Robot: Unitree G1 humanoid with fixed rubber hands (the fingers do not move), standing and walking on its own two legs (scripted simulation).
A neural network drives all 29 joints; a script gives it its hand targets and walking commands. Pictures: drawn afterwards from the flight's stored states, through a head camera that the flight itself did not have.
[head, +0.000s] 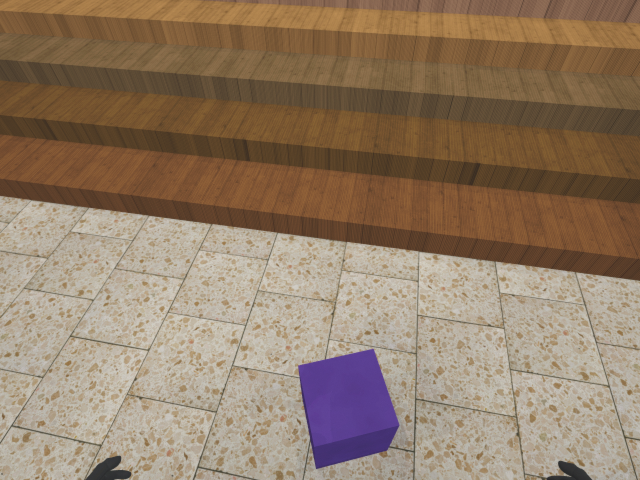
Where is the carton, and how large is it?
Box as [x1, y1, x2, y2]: [298, 349, 399, 468]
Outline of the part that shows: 373,349 298,365 302,398 316,468 386,450 399,425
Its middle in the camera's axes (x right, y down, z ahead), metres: +0.07 +0.48 +1.08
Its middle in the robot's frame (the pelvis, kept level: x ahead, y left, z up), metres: +0.40 -0.04 -0.66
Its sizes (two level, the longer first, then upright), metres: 0.210 0.200 0.250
